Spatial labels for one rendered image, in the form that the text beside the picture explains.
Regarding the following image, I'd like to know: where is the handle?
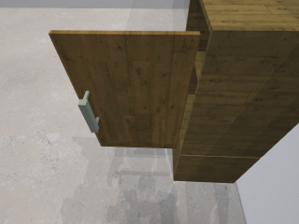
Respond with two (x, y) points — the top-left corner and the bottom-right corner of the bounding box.
(78, 91), (99, 133)

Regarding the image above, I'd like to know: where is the cupboard door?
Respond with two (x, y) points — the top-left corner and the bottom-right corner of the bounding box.
(49, 30), (201, 149)

